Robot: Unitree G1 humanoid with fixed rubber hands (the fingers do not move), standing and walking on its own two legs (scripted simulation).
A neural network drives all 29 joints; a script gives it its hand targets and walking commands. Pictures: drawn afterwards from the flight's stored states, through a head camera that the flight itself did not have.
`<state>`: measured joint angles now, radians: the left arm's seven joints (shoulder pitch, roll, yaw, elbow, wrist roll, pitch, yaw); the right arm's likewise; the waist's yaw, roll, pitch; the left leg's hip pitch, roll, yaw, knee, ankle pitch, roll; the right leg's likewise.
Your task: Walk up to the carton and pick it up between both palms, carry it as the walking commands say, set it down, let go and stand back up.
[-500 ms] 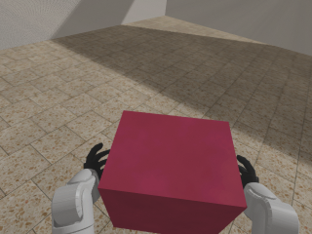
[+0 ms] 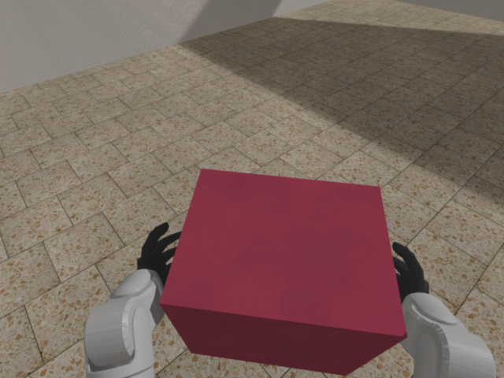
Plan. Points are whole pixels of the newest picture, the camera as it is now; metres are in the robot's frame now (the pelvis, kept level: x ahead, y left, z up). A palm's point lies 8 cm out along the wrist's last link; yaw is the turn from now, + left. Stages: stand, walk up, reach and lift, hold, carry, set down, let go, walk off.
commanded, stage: carry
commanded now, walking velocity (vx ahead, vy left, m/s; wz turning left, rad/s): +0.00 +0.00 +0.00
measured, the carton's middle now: (277, 277) +0.28 -0.01 +0.05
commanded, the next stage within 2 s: none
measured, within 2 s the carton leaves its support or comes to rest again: neither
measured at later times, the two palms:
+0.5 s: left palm (97, 299) +0.23 +0.25 +0.06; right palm (337, 306) +0.24 -0.09 +0.05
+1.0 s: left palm (99, 307) +0.22 +0.25 +0.06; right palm (342, 308) +0.23 -0.10 +0.05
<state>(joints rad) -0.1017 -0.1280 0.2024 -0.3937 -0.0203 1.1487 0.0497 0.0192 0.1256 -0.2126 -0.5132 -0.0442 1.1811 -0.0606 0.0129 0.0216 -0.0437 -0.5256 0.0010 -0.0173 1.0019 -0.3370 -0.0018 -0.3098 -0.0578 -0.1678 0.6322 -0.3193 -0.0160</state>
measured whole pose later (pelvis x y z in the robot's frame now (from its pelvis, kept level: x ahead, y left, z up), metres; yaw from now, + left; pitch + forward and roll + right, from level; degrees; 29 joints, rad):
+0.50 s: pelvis -0.01 +0.07 -0.01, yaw +2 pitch +2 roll -1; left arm -0.09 -0.10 0.20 -0.21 0.00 1.06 0.06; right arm -0.04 0.11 -0.21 -0.27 -0.04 1.11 -0.07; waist 0.01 0.04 -0.12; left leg -0.37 -0.06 0.06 0.75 -0.43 0.09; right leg -0.35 -0.05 -0.12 0.73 -0.41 0.01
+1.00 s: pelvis -0.03 +0.07 -0.01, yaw +2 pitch +1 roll -1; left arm -0.10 -0.10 0.20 -0.09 0.03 0.95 0.04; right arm -0.07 0.06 -0.19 -0.15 -0.04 1.02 -0.06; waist 0.01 0.05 -0.13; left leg -0.36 -0.06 0.06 0.73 -0.39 0.09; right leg -0.35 -0.05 -0.12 0.73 -0.40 0.00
